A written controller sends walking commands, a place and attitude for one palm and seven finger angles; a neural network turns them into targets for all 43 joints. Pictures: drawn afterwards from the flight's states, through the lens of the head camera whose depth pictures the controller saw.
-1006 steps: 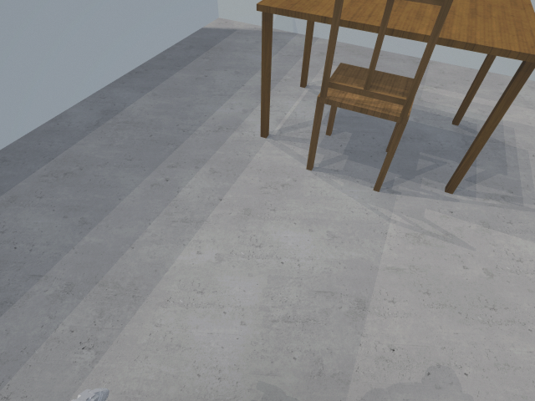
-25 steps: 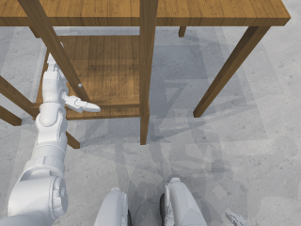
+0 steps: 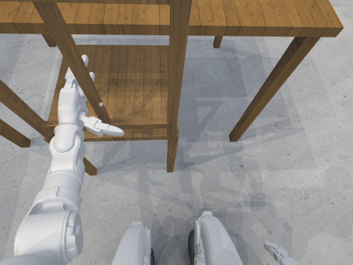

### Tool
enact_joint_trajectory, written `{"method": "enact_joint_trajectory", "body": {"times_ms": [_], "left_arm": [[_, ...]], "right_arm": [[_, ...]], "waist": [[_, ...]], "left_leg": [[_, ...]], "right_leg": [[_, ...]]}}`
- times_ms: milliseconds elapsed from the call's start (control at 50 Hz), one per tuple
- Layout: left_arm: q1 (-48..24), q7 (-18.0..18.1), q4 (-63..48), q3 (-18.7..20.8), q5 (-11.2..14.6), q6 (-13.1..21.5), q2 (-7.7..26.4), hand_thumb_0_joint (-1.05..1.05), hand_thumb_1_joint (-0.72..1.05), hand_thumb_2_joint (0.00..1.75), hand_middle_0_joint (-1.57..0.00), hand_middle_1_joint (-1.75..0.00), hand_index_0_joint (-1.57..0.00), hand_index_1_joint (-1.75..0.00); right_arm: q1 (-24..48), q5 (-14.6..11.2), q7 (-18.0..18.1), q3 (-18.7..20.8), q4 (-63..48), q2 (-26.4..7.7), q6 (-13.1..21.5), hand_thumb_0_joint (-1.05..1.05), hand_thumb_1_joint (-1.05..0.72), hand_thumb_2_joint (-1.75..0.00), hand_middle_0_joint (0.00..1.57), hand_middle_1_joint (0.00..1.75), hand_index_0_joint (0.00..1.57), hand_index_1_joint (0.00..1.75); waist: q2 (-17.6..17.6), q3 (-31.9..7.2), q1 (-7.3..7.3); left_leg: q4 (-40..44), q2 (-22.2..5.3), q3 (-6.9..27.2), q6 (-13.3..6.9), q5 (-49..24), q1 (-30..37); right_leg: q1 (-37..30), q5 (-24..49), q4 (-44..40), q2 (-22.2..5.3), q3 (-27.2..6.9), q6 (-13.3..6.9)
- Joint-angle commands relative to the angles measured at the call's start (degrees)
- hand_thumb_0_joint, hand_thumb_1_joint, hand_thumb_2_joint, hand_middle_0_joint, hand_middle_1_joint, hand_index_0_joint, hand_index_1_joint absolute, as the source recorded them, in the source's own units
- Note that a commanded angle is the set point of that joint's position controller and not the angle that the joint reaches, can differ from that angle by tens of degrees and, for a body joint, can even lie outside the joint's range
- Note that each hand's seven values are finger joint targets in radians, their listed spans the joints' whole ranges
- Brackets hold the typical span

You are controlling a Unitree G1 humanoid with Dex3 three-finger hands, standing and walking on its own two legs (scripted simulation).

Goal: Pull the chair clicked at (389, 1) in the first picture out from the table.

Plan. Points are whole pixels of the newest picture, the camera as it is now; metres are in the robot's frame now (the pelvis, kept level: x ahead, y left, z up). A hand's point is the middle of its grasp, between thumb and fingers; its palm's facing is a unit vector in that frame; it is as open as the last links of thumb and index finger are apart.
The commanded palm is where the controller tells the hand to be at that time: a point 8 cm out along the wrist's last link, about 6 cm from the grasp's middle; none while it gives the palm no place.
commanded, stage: hook a spindle and tug to test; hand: left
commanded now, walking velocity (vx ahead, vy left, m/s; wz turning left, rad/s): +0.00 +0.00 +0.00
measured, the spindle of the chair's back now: (85, 82) +0.49 +0.18 +0.07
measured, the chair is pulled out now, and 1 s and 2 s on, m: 0.00 0.01 0.04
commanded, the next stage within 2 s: open the thumb and straighten the fingers in 1.30 s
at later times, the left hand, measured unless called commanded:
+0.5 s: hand (103, 102) +0.47 +0.15 +0.03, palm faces +0.02 -1.00 -0.03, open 8.8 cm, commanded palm +0.44 +0.19 +0.03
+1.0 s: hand (103, 104) +0.46 +0.15 +0.03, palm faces +0.01 -1.00 +0.00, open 5.0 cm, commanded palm +0.42 +0.20 +0.03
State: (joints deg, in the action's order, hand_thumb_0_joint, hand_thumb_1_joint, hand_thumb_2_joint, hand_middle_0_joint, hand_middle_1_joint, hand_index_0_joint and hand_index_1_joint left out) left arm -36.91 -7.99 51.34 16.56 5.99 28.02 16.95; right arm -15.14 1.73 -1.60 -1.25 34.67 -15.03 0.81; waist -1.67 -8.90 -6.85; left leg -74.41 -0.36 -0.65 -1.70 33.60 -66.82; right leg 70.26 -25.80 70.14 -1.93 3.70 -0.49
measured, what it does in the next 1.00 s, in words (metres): stands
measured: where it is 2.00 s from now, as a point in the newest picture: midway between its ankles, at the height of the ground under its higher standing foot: outside the picture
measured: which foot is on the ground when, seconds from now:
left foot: down 0.00-1.00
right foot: down 0.00-1.00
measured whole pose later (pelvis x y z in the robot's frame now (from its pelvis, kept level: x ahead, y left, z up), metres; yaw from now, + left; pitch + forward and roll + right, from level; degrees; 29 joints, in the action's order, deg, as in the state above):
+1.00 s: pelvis +0.01 +0.01 +0.01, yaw -1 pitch +27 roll -2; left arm -32.0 -6.4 45.5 16.1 7.2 26.4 15.5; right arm -16.0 1.6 -2.4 -1.2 33.4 -14.3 0.1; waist -1.6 -9.4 -7.3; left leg -73.0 -0.8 -1.7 -2.2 34.4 -65.3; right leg 69.2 -26.1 68.8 -1.3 2.6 0.1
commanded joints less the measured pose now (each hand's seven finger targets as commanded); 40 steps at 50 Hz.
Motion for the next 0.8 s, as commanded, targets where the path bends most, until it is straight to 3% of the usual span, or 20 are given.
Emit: {"method": "enact_joint_trajectory", "body": {"times_ms": [0,80,140,200,280,340,360,400,420,460,500,580,600,640,700,760,780], "left_arm": [[-21.3,0.2,-11.6,0.7,0.4,4.0,9.6,0.00,-0.50,0.30,-0.25,-0.68,-0.25,-0.68],[-23.5,0.8,-11.3,-0.1,-0.4,4.4,9.1,0.00,-0.50,0.30,-0.32,-0.90,-0.32,-0.90],[-23.2,1.4,-10.4,1.4,-0.6,4.3,10.8,0.00,-0.33,0.37,-0.38,-1.07,-0.38,-1.07],[-24.4,1.0,-10.9,-0.5,-0.8,4.3,8.8,0.00,-0.16,0.44,-0.43,-1.23,-0.43,-1.23],[-24.8,0.7,-10.8,0.3,-0.1,4.0,9.5,0.00,0.06,0.54,-0.50,-1.45,-0.50,-1.45],[-25.0,0.7,-10.4,0.5,-0.3,4.0,10.0,0.00,0.23,0.61,-0.50,-1.45,-0.50,-1.45],[-25.5,0.6,-10.0,-1.2,-0.3,3.9,8.2,0.00,0.28,0.64,-0.50,-1.45,-0.50,-1.45],[-25.5,0.8,-10.8,-0.6,-0.2,4.2,8.7,0.00,0.40,0.68,-0.50,-1.45,-0.50,-1.45],[-24.3,0.9,-9.5,-0.3,-0.2,4.1,8.7,0.00,0.45,0.71,-0.50,-1.45,-0.50,-1.45],[-24.8,0.9,-9.7,0.7,-0.5,4.3,10.7,0.00,0.56,0.76,-0.50,-1.45,-0.50,-1.45],[-25.2,0.6,-9.1,-0.2,-0.6,4.5,9.5,0.00,0.68,0.80,-0.50,-1.45,-0.50,-1.45],[-25.7,0.6,-8.6,0.7,-0.5,4.5,10.4,0.00,0.90,0.90,-0.50,-1.45,-0.50,-1.45],[-25.7,0.5,-8.1,0.4,-0.4,4.4,10.1,0.00,0.90,0.90,-0.50,-1.45,-0.50,-1.45],[-24.1,0.5,-7.7,1.6,-0.4,4.2,11.2,0.00,0.90,0.90,-0.50,-1.45,-0.50,-1.45],[-22.5,0.1,-10.9,1.1,0.1,4.4,10.3,0.00,0.90,0.90,-0.50,-1.45,-0.50,-1.45],[-18.4,0.1,-10.5,1.3,0.9,3.6,9.4,0.00,0.90,0.90,-0.50,-1.45,-0.50,-1.45],[-18.0,0.2,-12.0,1.5,0.5,3.7,10.4,0.00,0.90,0.90,-0.50,-1.45,-0.50,-1.45]], "right_arm": [[-7.0,0.1,0.5,3.7,-3.7,-9.3,1.8,0.00,-0.90,-0.90,0.20,0.30,0.20,0.30],[-6.9,0.1,0.5,3.7,-3.4,-9.4,1.9,0.00,-0.90,-0.90,0.20,0.30,0.20,0.30],[-7.2,0.3,0.6,3.7,-3.5,-9.4,1.7,0.00,-0.90,-0.90,0.20,0.30,0.20,0.30],[-7.2,0.3,0.5,3.7,-3.6,-9.2,1.7,0.00,-0.90,-0.90,0.20,0.30,0.20,0.30],[-7.2,0.3,0.7,3.6,-3.6,-9.3,1.7,0.00,-0.90,-0.90,0.20,0.30,0.20,0.30],[-7.3,0.3,0.8,3.5,-3.3,-9.3,1.7,0.00,-0.90,-0.90,0.20,0.30,0.20,0.30],[-7.4,0.2,0.7,3.5,-3.4,-9.2,1.8,0.00,-0.90,-0.90,0.20,0.30,0.20,0.30],[-7.4,0.3,0.6,3.6,-3.1,-9.4,1.9,0.00,-0.90,-0.90,0.20,0.30,0.20,0.30],[-7.5,0.3,0.6,3.6,-3.2,-9.4,1.8,0.00,-0.90,-0.90,0.20,0.30,0.20,0.30],[-7.6,0.2,0.7,3.5,-3.3,-9.5,1.8,0.00,-0.90,-0.90,0.20,0.30,0.20,0.30],[-7.4,0.2,0.6,3.5,-3.1,-9.3,1.8,0.00,-0.90,-0.90,0.20,0.30,0.20,0.30],[-7.5,0.3,0.6,3.4,-3.2,-9.5,1.7,0.00,-0.90,-0.90,0.20,0.30,0.20,0.30],[-7.4,0.2,0.6,3.4,-3.1,-9.4,1.7,0.00,-0.90,-0.90,0.20,0.30,0.20,0.30],[-7.6,0.3,0.7,3.4,-3.4,-9.5,1.6,0.00,-0.90,-0.90,0.20,0.30,0.20,0.30],[-7.3,0.3,0.4,3.6,-4.0,-9.4,1.5,0.00,-0.90,-0.90,0.20,0.30,0.20,0.30],[-7.2,0.1,0.3,3.6,-4.5,-9.4,1.4,0.00,-0.90,-0.90,0.20,0.30,0.20,0.30],[-7.1,0.1,0.3,3.6,-4.6,-9.5,1.4,0.00,-0.90,-0.90,0.20,0.30,0.20,0.30]], "waist": [[-2.2,-28.3,-1.40],[-4.0,-27.9,-1.64],[-2.3,-28.7,-1.36],[-3.2,-30.0,-1.86],[-2.4,-30.1,-1.76],[-2.8,-29.6,-1.62],[-3.5,-29.0,-2.16],[-3.4,-29.5,-1.84],[-1.6,-29.1,-1.96],[-2.3,-29.2,-1.84],[-2.9,-28.3,-1.94],[-2.8,-28.4,-1.93],[-2.2,-27.8,-2.26],[-1.6,-28.3,-1.44],[-4.8,-31.1,-0.71],[-1.3,-29.9,-0.68],[-2.5,-30.0,-0.23]], "left_leg": [[9.4,0.4,3.4,1.3,-20.5,14.4],[9.5,0.4,3.7,1.5,-19.3,15.2],[9.1,0.6,3.3,1.3,-19.7,13.6],[8.9,0.5,3.5,1.3,-20.6,14.8],[9.0,0.8,3.0,1.0,-18.7,13.3],[9.2,0.7,3.2,1.1,-18.5,13.2],[9.3,0.7,3.4,1.1,-18.5,14.0],[9.4,0.6,3.5,1.2,-18.9,14.4],[9.3,0.6,3.3,1.0,-18.1,13.6],[9.2,0.7,3.2,0.9,-18.1,13.0],[9.3,0.7,3.1,1.0,-17.4,13.0],[9.2,0.8,3.1,0.9,-17.2,12.3],[9.1,0.8,3.0,0.7,-16.5,11.9],[9.2,0.9,2.8,0.7,-17.0,11.3],[9.4,0.7,3.1,1.3,-20.6,14.9],[9.5,0.5,3.2,1.2,-21.8,14.3],[9.7,0.4,3.1,1.3,-22.2,14.4]], "right_leg": [[-19.3,12.6,-7.1,2.1,-2.5,-1.3],[-17.2,10.9,-6.9,2.0,-2.3,-1.4],[-19.2,12.0,-6.8,2.0,-2.6,-1.3],[-18.5,12.6,-6.5,1.9,-2.5,-1.2],[-20.4,11.9,-7.3,2.0,-3.0,-1.2],[-19.8,11.5,-7.2,1.9,-2.9,-1.3],[-18.5,11.1,-7.2,2.0,-2.6,-1.3],[-18.8,11.0,-7.3,2.0,-2.6,-1.3],[-19.3,10.8,-7.7,2.1,-2.7,-1.2],[-19.6,11.1,-7.3,2.1,-2.8,-1.4],[-19.0,10.4,-7.5,2.0,-2.9,-1.3],[-19.2,10.2,-7.5,2.0,-2.9,-1.3],[-19.0,9.8,-7.7,2.1,-3.0,-1.2],[-20.5,10.6,-7.6,2.1,-3.1,-1.3],[-20.1,12.7,-6.9,2.0,-2.7,-1.5],[-20.9,14.0,-7.0,2.3,-2.3,-1.4],[-20.9,14.3,-6.8,2.1,-2.5,-1.4]]}}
